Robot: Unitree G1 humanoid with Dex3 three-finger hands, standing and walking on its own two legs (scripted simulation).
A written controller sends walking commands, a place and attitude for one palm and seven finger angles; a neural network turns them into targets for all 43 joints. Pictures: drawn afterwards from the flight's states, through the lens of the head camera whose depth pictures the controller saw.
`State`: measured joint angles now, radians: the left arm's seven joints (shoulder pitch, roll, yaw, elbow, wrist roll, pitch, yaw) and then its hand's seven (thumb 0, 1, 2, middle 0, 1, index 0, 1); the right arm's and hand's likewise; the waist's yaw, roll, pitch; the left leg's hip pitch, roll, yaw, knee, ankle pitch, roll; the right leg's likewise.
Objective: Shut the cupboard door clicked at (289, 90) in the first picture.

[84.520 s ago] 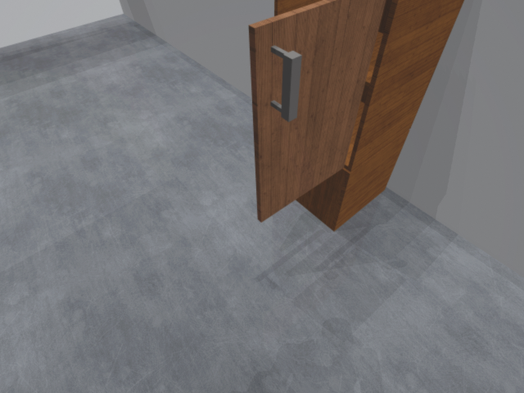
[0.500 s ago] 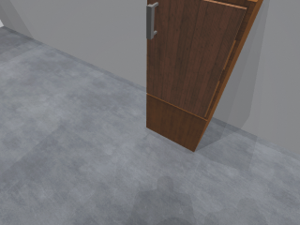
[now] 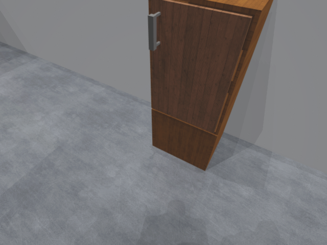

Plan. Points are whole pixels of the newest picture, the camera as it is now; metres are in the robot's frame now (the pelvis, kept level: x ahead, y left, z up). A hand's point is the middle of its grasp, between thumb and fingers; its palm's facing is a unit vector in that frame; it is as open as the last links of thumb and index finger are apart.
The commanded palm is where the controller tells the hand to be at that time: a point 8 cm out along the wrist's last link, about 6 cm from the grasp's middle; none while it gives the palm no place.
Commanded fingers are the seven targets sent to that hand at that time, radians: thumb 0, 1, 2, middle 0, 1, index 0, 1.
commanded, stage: look to check the result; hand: left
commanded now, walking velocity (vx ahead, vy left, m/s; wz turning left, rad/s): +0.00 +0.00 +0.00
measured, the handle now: (155, 31) +0.88 +0.06 +0.14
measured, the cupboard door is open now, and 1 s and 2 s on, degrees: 0 0 0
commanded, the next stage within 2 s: stand and wait in 0.60 s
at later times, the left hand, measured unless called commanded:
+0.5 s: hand out of the picture -0.03 +0.15 -0.17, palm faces +0.06 -0.98 -0.18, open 7.4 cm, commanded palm none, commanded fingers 0.00 0.90 0.90 -0.20 -0.30 -0.20 -0.30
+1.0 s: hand out of the picture +0.01 +0.14 -0.17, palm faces +0.06 -0.98 -0.18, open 7.4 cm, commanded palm none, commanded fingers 0.00 0.90 0.90 -0.20 -0.30 -0.20 -0.30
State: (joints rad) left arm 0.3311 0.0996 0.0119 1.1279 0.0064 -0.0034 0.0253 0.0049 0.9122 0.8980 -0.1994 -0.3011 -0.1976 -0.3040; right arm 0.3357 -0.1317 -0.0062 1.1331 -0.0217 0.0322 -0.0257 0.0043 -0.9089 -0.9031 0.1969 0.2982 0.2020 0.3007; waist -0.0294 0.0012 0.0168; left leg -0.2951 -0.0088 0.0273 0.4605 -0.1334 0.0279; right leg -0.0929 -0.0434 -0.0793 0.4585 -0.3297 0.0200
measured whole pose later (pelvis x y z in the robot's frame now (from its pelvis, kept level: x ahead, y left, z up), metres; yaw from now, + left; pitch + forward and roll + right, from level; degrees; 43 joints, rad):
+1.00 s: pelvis +0.04 -0.02 +0.00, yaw +1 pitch -2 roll +0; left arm 0.33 0.13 0.02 1.14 0.00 0.00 0.03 0.01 0.91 0.90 -0.20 -0.30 -0.20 -0.30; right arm 0.26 -0.15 0.00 1.13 -0.02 0.02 -0.04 0.01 -0.91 -0.90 0.20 0.30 0.20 0.30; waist -0.01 0.00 0.05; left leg -0.24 0.00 0.01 0.47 -0.20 0.00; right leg 0.01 -0.02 -0.10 0.38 -0.35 0.00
